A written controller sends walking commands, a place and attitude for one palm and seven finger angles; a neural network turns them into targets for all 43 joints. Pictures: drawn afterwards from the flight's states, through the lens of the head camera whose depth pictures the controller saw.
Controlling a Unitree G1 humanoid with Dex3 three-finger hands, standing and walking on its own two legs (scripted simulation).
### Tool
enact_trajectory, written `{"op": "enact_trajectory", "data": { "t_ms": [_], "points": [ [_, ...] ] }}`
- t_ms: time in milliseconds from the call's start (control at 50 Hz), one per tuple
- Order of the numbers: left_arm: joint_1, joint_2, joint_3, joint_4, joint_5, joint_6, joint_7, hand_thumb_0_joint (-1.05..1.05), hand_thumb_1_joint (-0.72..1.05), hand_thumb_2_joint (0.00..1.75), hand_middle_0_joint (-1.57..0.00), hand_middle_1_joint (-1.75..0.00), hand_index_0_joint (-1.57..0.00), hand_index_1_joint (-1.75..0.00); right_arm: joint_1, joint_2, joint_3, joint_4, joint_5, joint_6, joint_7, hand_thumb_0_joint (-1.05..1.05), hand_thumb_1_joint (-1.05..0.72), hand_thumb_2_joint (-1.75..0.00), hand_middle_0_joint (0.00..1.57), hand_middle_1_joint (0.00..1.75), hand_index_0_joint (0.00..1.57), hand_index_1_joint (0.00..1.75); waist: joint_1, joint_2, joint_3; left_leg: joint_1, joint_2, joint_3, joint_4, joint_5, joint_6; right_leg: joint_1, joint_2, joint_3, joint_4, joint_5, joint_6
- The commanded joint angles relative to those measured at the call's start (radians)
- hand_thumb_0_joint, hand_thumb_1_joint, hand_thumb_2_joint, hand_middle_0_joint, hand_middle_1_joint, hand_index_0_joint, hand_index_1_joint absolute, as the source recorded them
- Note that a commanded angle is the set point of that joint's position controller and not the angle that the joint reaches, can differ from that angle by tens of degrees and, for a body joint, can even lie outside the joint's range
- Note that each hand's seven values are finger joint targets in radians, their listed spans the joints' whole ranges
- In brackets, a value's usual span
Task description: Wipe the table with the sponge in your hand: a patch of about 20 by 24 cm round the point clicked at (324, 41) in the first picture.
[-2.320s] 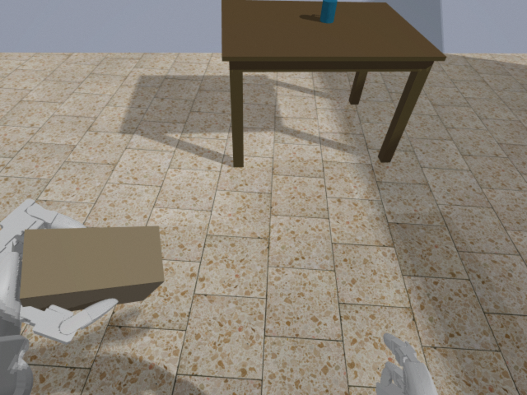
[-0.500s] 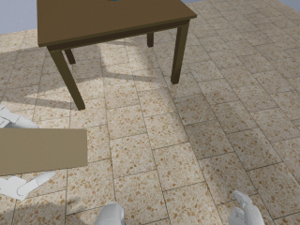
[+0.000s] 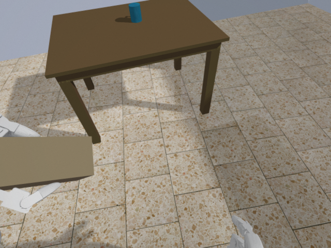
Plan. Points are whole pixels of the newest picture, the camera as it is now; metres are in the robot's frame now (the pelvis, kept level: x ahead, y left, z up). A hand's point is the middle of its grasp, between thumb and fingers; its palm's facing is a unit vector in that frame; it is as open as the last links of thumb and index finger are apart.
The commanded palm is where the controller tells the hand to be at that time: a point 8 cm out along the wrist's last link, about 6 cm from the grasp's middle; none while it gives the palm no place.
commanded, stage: walk to a spot facing it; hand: left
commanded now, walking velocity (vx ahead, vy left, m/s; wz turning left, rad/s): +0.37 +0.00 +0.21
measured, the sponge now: (58, 162) +0.22 +0.21 +0.17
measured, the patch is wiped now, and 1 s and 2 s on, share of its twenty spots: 0.00 0.00 0.00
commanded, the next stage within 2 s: turn to face it in 1.06 s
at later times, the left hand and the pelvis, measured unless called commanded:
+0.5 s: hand (60, 97) +0.36 +0.26 +0.19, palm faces +0.48 -0.76 -0.44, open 10.8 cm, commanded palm +0.29 +0.29 +0.19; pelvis +0.15 +0.00 +0.00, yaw +5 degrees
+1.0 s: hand (86, 83) +0.44 +0.23 +0.17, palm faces +0.56 -0.69 -0.47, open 10.8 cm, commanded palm +0.36 +0.26 +0.19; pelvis +0.28 -0.05 +0.01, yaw +16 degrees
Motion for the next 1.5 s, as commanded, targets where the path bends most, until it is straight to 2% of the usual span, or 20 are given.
{"op": "enact_trajectory", "data": {
  "t_ms": [0, 160, 280, 340, 380, 400, 560, 700, 740, 760, 780, 900, 1040, 1100, 1120, 1140, 1160, 1180, 1280, 1480],
  "points": [
    [-0.156, 0.183, 0.108, -0.056, -0.008, 0.001, 0.033, 0.00, 0.10, 1.30, -1.20, -1.60, -1.20, -1.60, -0.159, -0.157, -0.066, -0.142, 0.009, -0.033, -0.024, 0.00, -0.90, -0.90, 0.20, 0.30, 0.20, 0.30, 0.015, -0.414, -0.121, -0.510, -0.117, -0.059, 0.605, -0.252, 0.033, 0.389, -0.389, 0.674, -0.359, 0.029, -0.221],
    [-0.160, 0.177, 0.097, -0.263, 0.003, -0.060, 0.029, 0.00, 0.10, 1.30, -1.20, -1.60, -1.20, -1.60, -0.168, -0.179, -0.077, -0.118, -0.001, 0.005, -0.007, 0.00, -0.90, -0.90, 0.20, 0.30, 0.20, 0.30, -0.035, -0.163, -0.101, -0.399, -0.034, -0.073, 0.454, 0.004, 0.005, 0.316, -0.271, 0.141, -0.285, 0.432, -0.164],
    [0.010, 0.159, 0.150, -0.313, -0.018, -0.057, 0.061, 0.00, 0.10, 1.30, -1.20, -1.60, -1.20, -1.60, -0.119, -0.153, -0.093, -0.190, -0.003, -0.002, 0.002, 0.00, -0.90, -0.90, 0.20, 0.30, 0.20, 0.30, 0.009, -0.163, -0.165, -0.197, -0.106, 0.087, 0.008, 0.065, 0.028, 0.380, -0.242, 0.071, -0.182, 0.575, -0.165],
    [-0.012, 0.146, 0.140, -0.290, -0.021, -0.059, 0.066, 0.00, 0.10, 1.30, -1.20, -1.60, -1.20, -1.60, -0.073, -0.178, -0.115, -0.187, -0.004, 0.005, -0.018, 0.00, -0.90, -0.90, 0.20, 0.30, 0.20, 0.30, -0.045, -0.037, -0.259, 0.164, -0.164, 0.125, -0.164, 0.228, 0.045, 0.228, -0.155, -0.013, 0.141, 0.539, -0.080],
    [-0.023, 0.122, 0.118, -0.296, -0.032, -0.075, 0.061, 0.00, 0.10, 1.30, -1.20, -1.60, -1.20, -1.60, -0.077, -0.217, -0.123, -0.195, -0.003, 0.004, -0.012, 0.00, -0.90, -0.90, 0.20, 0.30, 0.20, 0.30, -0.045, 0.317, -0.304, 0.448, 0.224, -0.519, -0.236, 0.483, 0.244, -0.187, 0.040, 0.022, 0.582, -0.284, -0.003],
    [-0.063, 0.181, 0.139, -0.244, -0.017, -0.072, 0.060, 0.00, 0.10, 1.30, -1.20, -1.60, -1.20, -1.60, -0.082, -0.205, -0.103, -0.200, -0.001, -0.004, 0.001, 0.00, -0.90, -0.90, 0.20, 0.30, 0.20, 0.30, -0.048, 0.208, -0.251, 0.393, 0.298, -0.667, -0.276, 0.492, 0.316, -0.292, 0.057, 0.130, 0.708, -0.358, -0.012],
    [-0.054, 0.107, 0.076, -0.308, -0.024, -0.054, 0.011, 0.00, 0.10, 1.30, -1.20, -1.60, -1.20, -1.60, -0.115, -0.192, -0.090, -0.158, 0.008, -0.048, 0.011, 0.00, -0.90, -0.90, 0.20, 0.30, 0.20, 0.30, -0.019, 0.186, -0.142, -0.013, 0.108, -0.195, -0.375, 0.078, 0.199, -0.111, -0.034, 0.067, 0.349, -0.048, 0.016],
    [-0.104, 0.091, 0.059, -0.158, -0.011, -0.024, 0.021, 0.00, 0.10, 1.30, -1.20, -1.60, -1.20, -1.60, -0.101, -0.178, -0.076, -0.124, 0.003, -0.057, -0.020, 0.00, -0.90, -0.90, 0.20, 0.30, 0.20, 0.30, -0.015, 0.102, -0.134, -0.034, 0.060, -0.138, -0.221, -0.064, 0.145, 0.132, 0.046, -0.048, -0.057, -0.010, 0.036],
    [-0.152, 0.119, 0.063, -0.113, 0.005, -0.007, 0.023, 0.00, 0.10, 1.30, -1.20, -1.60, -1.20, -1.60, -0.089, -0.149, -0.070, -0.118, 0.007, -0.040, -0.024, 0.00, -0.90, -0.90, 0.20, 0.30, 0.20, 0.30, -0.017, -0.157, -0.150, -0.184, -0.057, -0.039, 0.140, -0.164, 0.090, 0.263, -0.127, 0.200, -0.265, -0.129, -0.034],
    [-0.154, 0.155, 0.077, -0.089, 0.007, 0.016, 0.027, 0.00, 0.10, 1.30, -1.20, -1.60, -1.20, -1.60, -0.122, -0.132, -0.063, -0.135, 0.007, -0.033, -0.022, 0.00, -0.90, -0.90, 0.20, 0.30, 0.20, 0.30, 0.006, -0.432, -0.113, -0.413, -0.176, -0.018, 0.457, -0.271, 0.048, 0.332, -0.347, 0.580, -0.375, -0.126, -0.144],
    [-0.203, 0.174, 0.080, -0.114, -0.012, 0.018, 0.030, 0.00, 0.10, 1.30, -1.20, -1.60, -1.20, -1.60, -0.176, -0.164, -0.058, -0.135, 0.000, -0.043, -0.022, 0.00, -0.90, -0.90, 0.20, 0.30, 0.20, 0.30, 0.006, -0.342, -0.087, -0.492, -0.142, -0.135, 0.626, -0.224, 0.032, 0.331, -0.445, 0.632, -0.403, -0.041, -0.189],
    [-0.129, 0.157, 0.088, -0.183, 0.000, -0.030, 0.019, 0.00, 0.10, 1.30, -1.20, -1.60, -1.20, -1.60, -0.171, -0.176, -0.070, -0.120, -0.005, -0.002, -0.009, 0.00, -0.90, -0.90, 0.20, 0.30, 0.20, 0.30, -0.023, -0.197, -0.063, -0.410, -0.058, -0.098, 0.565, -0.040, -0.010, 0.276, -0.313, 0.126, -0.298, 0.393, -0.135],
    [0.010, 0.162, 0.145, -0.317, -0.021, -0.022, 0.060, 0.00, 0.10, 1.30, -1.20, -1.60, -1.20, -1.60, -0.136, -0.155, -0.094, -0.206, -0.008, 0.006, -0.009, 0.00, -0.90, -0.90, 0.20, 0.30, 0.20, 0.30, 0.016, -0.224, -0.152, -0.216, -0.099, 0.081, 0.087, -0.024, 0.002, 0.336, -0.300, 0.007, -0.151, 0.690, -0.133],
    [0.005, 0.168, 0.150, -0.354, -0.035, -0.020, 0.073, 0.00, 0.10, 1.30, -1.20, -1.60, -1.20, -1.60, -0.084, -0.166, -0.109, -0.213, -0.006, 0.016, -0.020, 0.00, -0.90, -0.90, 0.20, 0.30, 0.20, 0.30, -0.060, -0.127, -0.282, 0.085, -0.199, 0.140, -0.152, 0.175, 0.004, 0.260, -0.235, -0.088, 0.199, 0.727, -0.052],
    [-0.008, 0.162, 0.144, -0.385, -0.036, -0.035, 0.073, 0.00, 0.10, 1.30, -1.20, -1.60, -1.20, -1.60, -0.091, -0.183, -0.118, -0.219, -0.005, 0.017, -0.024, 0.00, -0.90, -0.90, 0.20, 0.30, 0.20, 0.30, -0.072, 0.046, -0.328, 0.290, -0.120, 0.013, -0.192, 0.329, 0.046, 0.093, -0.168, -0.082, 0.427, 0.440, -0.006],
    [0.003, 0.154, 0.137, -0.409, -0.044, -0.059, 0.070, 0.00, 0.10, 1.30, -1.20, -1.60, -1.20, -1.60, -0.102, -0.211, -0.121, -0.222, -0.008, 0.011, -0.020, 0.00, -0.90, -0.90, 0.20, 0.30, 0.20, 0.30, -0.049, 0.342, -0.333, 0.417, 0.182, -0.412, -0.185, 0.860, 0.212, -0.182, -0.004, -0.029, 0.659, -0.274, 0.053],
    [0.011, 0.185, 0.147, -0.354, -0.020, -0.074, 0.067, 0.00, 0.10, 1.30, -1.20, -1.60, -1.20, -1.60, -0.081, -0.201, -0.105, -0.208, -0.001, -0.006, -0.003, 0.00, -0.90, -0.90, 0.20, 0.30, 0.20, 0.30, -0.043, 0.297, -0.324, 0.442, 0.297, -0.593, -0.176, 1.082, 0.297, -0.281, 0.027, 0.096, 0.775, -0.441, 0.024],
    [-0.023, 0.197, 0.144, -0.277, -0.019, -0.064, 0.048, 0.00, 0.10, 1.30, -1.20, -1.60, -1.20, -1.60, -0.082, -0.221, -0.109, -0.189, 0.007, -0.010, 0.016, 0.00, -0.90, -0.90, 0.20, 0.30, 0.20, 0.30, -0.051, 0.136, -0.260, 0.341, 0.282, -0.510, -0.195, 0.926, 0.287, -0.304, -0.004, 0.169, 0.768, -0.356, 0.010],
    [-0.036, 0.166, 0.122, -0.436, -0.030, -0.054, 0.024, 0.00, 0.10, 1.30, -1.20, -1.60, -1.20, -1.60, -0.118, -0.195, -0.096, -0.172, 0.006, -0.025, 0.026, 0.00, -0.90, -0.90, 0.20, 0.30, 0.20, 0.30, -0.025, 0.204, -0.239, 0.179, 0.129, -0.147, -0.243, 0.618, 0.169, -0.198, 0.000, 0.104, 0.491, -0.105, 0.020],
    [-0.198, 0.079, 0.018, -0.085, -0.019, 0.018, 0.000, 0.00, 0.10, 1.30, -1.20, -1.60, -1.20, -1.60, -0.114, -0.200, -0.067, -0.158, 0.000, -0.059, 0.009, 0.00, -0.90, -0.90, 0.20, 0.30, 0.20, 0.30, -0.017, 0.110, -0.112, 0.048, 0.215, -0.036, -0.232, 0.280, 0.092, -0.001, 0.064, 0.047, 0.053, -0.048, 0.041]
  ]
}}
